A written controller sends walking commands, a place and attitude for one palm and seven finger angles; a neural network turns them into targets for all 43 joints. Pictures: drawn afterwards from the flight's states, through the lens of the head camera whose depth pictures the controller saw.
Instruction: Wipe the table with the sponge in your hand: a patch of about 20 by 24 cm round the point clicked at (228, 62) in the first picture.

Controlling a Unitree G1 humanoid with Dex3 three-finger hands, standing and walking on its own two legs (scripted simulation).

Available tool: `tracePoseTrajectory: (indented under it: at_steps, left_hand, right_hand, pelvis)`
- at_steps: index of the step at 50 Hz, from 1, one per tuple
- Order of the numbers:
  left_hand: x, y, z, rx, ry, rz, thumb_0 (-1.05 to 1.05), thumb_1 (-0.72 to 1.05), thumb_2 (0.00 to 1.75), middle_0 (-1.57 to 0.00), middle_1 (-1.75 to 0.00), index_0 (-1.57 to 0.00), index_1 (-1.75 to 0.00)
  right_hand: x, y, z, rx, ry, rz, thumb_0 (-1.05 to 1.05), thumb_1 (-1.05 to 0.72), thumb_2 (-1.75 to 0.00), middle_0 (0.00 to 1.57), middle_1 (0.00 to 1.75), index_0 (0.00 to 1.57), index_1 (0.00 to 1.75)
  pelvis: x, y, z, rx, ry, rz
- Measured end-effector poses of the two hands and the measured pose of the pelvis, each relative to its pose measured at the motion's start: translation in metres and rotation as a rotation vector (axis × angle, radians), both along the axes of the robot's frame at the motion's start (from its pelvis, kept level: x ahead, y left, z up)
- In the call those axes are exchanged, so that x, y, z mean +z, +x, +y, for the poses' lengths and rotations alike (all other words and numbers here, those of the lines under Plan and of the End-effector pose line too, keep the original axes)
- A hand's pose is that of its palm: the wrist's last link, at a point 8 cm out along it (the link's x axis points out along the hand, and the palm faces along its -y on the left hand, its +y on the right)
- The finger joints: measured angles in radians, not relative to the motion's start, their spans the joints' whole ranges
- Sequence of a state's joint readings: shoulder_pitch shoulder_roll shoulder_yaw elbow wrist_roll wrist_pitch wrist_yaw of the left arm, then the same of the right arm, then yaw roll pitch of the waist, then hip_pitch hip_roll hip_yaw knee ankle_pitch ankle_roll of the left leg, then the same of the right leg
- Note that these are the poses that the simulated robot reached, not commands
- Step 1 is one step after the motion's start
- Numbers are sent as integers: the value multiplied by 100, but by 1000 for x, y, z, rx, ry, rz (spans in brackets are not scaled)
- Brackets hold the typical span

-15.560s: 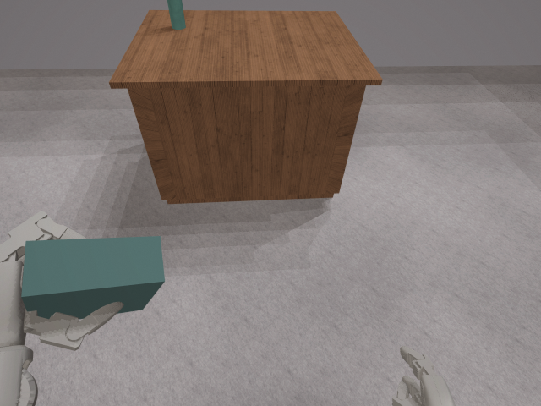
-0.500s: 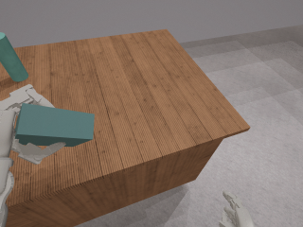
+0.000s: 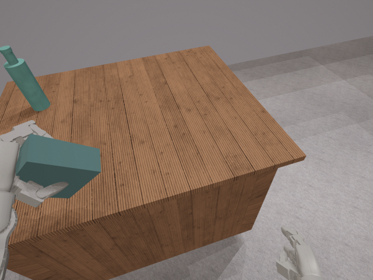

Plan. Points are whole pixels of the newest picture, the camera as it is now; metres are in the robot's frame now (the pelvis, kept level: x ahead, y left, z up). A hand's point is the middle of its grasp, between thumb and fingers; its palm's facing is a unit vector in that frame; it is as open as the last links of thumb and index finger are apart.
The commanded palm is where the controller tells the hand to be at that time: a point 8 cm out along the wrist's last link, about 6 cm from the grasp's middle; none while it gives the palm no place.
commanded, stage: turn the palm down, sponge in hand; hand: left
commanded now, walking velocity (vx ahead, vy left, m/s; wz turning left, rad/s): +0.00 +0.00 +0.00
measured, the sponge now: (63, 172) +0.26 +0.28 +0.13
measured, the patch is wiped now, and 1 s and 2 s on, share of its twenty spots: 0.00 0.00 0.00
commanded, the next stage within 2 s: move the sponge above the wiping area in 1.64 s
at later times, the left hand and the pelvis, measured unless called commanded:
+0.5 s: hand (51, 173) +0.25 +0.29 +0.13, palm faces +0.20 -0.40 -0.89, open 9.6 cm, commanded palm +0.22 +0.30 +0.20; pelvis +0.03 +0.00 +0.00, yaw -2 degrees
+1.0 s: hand (51, 180) +0.24 +0.29 +0.13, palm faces +0.07 -0.22 -0.97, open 9.6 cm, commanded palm +0.21 +0.31 +0.20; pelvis +0.01 +0.03 +0.01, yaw -2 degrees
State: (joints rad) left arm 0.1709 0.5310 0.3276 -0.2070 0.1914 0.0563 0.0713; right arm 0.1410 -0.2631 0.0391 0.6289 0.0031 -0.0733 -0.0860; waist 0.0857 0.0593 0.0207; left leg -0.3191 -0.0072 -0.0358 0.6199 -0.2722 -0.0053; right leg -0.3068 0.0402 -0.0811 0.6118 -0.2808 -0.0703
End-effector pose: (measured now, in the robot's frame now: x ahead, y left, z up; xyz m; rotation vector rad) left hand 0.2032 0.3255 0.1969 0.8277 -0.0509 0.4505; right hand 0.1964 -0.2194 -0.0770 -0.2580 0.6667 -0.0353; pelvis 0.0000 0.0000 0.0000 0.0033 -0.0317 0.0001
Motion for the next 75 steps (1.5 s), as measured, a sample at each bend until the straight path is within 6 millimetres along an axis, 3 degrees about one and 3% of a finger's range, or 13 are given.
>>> tracePoseTrajectory:
  at_steps: [5, 11, 15, 20, 26, 32, 37, 42, 47, 51, 61, 69, 75]
  left_hand:
    - [-10, 19, -19, -70, 52, 196, -1, -45, 101, -80, -135, -80, -135]
    - [-1, 21, -43, -188, 128, 136, -1, -45, 101, -80, -135, -80, -135]
    - [6, 15, -37, -122, 173, 101, 0, -45, 101, -80, -135, -80, -135]
    - [-4, 12, -15, 16, 208, 198, 0, -45, 101, -80, -135, -80, -135]
    - [-15, 15, -21, -12, 240, 256, 0, -45, 101, -80, -135, -80, -135]
    - [-2, 16, -38, -93, 330, 190, 0, -45, 101, -80, -136, -80, -135]
    - [7, 14, -14, 42, 353, 213, 0, -45, 101, -79, -136, -80, -135]
    - [-3, 10, 6, 142, 352, 334, 0, -45, 101, -79, -136, -80, -135]
    - [-18, 11, -14, 30, 387, 399, 0, -45, 101, -79, -136, -79, -136]
    - [-16, 12, -28, -46, 462, 360, 0, -45, 101, -79, -136, -79, -136]
    - [1, 15, -2, 182, 490, 357, 0, -45, 101, -79, -136, -79, -136]
    - [-17, 21, -34, 49, 532, 454, 0, -45, 101, -79, -136, -79, -136]
    - [-7, 22, -36, 57, 564, 394, 0, -45, 102, -79, -136, -79, -136]
  right_hand:
    - [-5, 8, -10, -59, 30, -12, 1, -90, -90, 20, 30, 20, 30]
    - [-6, 9, -23, -98, 13, 19, 1, -90, -90, 20, 30, 20, 30]
    - [-8, 8, -30, -111, -1, 47, 1, -90, -90, 20, 30, 20, 30]
    - [-11, 9, -32, -129, -14, 67, 1, -90, -90, 20, 30, 20, 30]
    - [-6, 17, -19, -129, -11, 25, 1, -90, -90, 20, 30, 20, 30]
    - [6, 27, 7, -100, 32, -32, 1, -90, -90, 20, 30, 20, 30]
    - [10, 32, 27, -64, 71, -31, 1, -90, -90, 20, 30, 20, 30]
    - [14, 36, 41, -24, 74, -26, 1, -90, -90, 20, 30, 20, 30]
    - [19, 41, 50, 6, 60, -41, 1, -90, -90, 20, 30, 20, 30]
    - [22, 43, 56, 27, 58, -42, 1, -90, -90, 20, 30, 20, 30]
    - [19, 48, 58, 51, 100, -11, 1, -90, -90, 20, 30, 20, 30]
    - [18, 53, 49, 48, 100, -23, 1, -90, -90, 20, 30, 20, 30]
    - [19, 52, 39, 48, 98, -14, 1, -90, -90, 20, 30, 20, 30]
  pelvis:
    - [1, 9, -4, -22, 8, 9]
    - [0, 23, -9, -39, 17, 34]
    - [-1, 30, -8, -39, 14, 45]
    - [-1, 30, -3, -32, 11, 47]
    - [1, 27, 6, -32, 7, 38]
    - [4, 25, 16, -37, 3, 21]
    - [7, 20, 22, -37, 0, 0]
    - [11, 13, 27, -29, -2, -22]
    - [13, 9, 33, -27, -2, -39]
    - [15, 9, 34, -34, -1, -49]
    - [17, 10, 31, -29, 0, -59]
    - [18, 12, 26, -33, 6, -57]
    - [18, 16, 17, -41, 6, -61]
